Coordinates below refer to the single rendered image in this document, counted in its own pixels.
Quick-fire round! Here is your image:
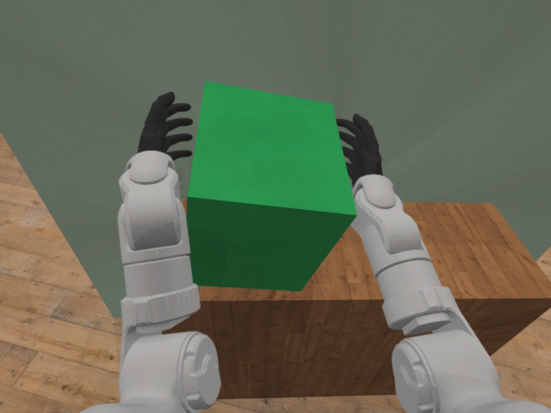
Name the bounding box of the left robot hand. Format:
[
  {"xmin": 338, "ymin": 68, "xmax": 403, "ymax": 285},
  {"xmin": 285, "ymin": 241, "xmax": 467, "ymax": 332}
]
[{"xmin": 138, "ymin": 91, "xmax": 193, "ymax": 161}]

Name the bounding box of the right robot forearm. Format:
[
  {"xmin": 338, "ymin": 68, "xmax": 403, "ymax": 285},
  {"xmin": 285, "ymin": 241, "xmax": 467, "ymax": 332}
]
[{"xmin": 350, "ymin": 175, "xmax": 500, "ymax": 391}]

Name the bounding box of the left robot upper arm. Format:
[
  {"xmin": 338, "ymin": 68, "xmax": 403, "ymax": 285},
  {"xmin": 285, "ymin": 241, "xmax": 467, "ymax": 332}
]
[{"xmin": 80, "ymin": 331, "xmax": 221, "ymax": 413}]

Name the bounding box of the right robot upper arm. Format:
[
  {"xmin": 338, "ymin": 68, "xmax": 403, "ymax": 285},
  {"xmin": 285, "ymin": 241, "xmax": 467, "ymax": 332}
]
[{"xmin": 392, "ymin": 330, "xmax": 551, "ymax": 413}]

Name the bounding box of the left robot forearm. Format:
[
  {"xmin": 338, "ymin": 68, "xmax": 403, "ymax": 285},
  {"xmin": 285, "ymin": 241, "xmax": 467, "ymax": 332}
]
[{"xmin": 118, "ymin": 151, "xmax": 201, "ymax": 398}]

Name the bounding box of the carton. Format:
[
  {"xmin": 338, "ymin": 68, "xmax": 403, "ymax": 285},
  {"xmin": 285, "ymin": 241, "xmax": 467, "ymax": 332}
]
[{"xmin": 186, "ymin": 81, "xmax": 357, "ymax": 292}]

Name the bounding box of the pedestal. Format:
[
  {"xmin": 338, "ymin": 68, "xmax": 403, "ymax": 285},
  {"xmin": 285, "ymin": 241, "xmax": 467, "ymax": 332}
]
[{"xmin": 162, "ymin": 200, "xmax": 551, "ymax": 399}]

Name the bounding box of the right robot hand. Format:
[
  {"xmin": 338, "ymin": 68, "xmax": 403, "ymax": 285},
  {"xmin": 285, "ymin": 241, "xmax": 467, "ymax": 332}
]
[{"xmin": 336, "ymin": 114, "xmax": 383, "ymax": 187}]

